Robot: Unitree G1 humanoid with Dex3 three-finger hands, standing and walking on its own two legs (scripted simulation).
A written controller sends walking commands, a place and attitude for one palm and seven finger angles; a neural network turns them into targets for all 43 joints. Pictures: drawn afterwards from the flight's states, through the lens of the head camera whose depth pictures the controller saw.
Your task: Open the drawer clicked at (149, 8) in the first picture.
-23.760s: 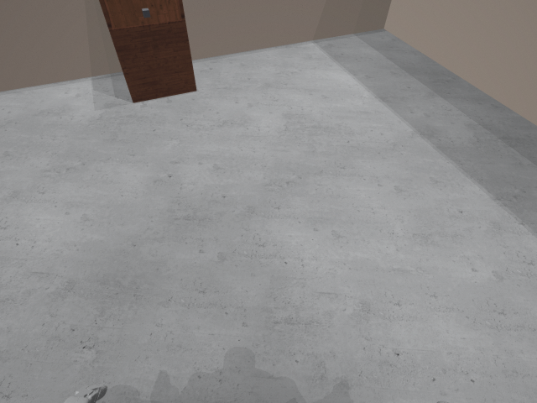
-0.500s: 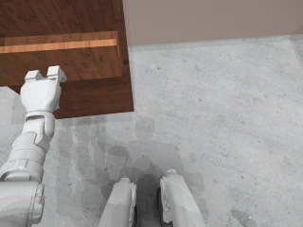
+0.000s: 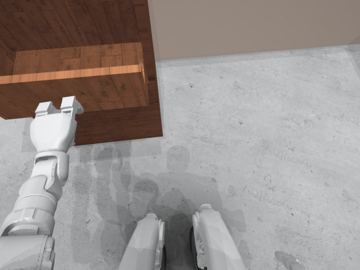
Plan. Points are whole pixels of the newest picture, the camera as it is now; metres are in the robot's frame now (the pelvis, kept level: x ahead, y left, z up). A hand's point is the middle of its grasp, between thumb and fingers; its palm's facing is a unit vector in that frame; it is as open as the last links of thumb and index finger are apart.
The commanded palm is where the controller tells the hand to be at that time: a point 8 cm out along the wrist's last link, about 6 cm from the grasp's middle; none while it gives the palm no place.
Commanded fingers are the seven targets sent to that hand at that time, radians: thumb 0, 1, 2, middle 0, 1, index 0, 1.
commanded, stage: pull the drawer open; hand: left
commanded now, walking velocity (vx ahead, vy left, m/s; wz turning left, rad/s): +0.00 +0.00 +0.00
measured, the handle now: (65, 112) +0.47 +0.28 -0.05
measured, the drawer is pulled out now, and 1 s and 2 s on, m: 0.08 0.16 0.23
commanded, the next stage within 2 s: none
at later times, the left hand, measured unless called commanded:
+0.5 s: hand (66, 155) +0.36 +0.27 -0.07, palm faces -0.02 -0.04 -1.00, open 6.9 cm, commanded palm +0.33 +0.27 -0.02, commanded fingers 0.00 0.90 0.90 -0.40 -1.35 -0.40 -1.35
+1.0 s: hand (65, 170) +0.33 +0.26 -0.07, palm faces -0.03 -0.03 -1.00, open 6.9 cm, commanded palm +0.29 +0.27 -0.02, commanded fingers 0.00 0.90 0.90 -0.40 -1.35 -0.40 -1.35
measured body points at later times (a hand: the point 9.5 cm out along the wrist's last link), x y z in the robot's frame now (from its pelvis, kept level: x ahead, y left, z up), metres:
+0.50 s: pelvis -0.01 -0.01 +0.00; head +0.15 -0.01 +0.42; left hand +0.36 +0.27 -0.02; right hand +0.10 -0.27 -0.15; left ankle -0.01 +0.09 -0.57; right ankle +0.06 -0.09 -0.57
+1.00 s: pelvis +0.00 -0.01 +0.01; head +0.15 -0.02 +0.43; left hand +0.33 +0.26 -0.02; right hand +0.14 -0.27 -0.14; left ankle -0.01 +0.09 -0.57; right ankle +0.06 -0.09 -0.57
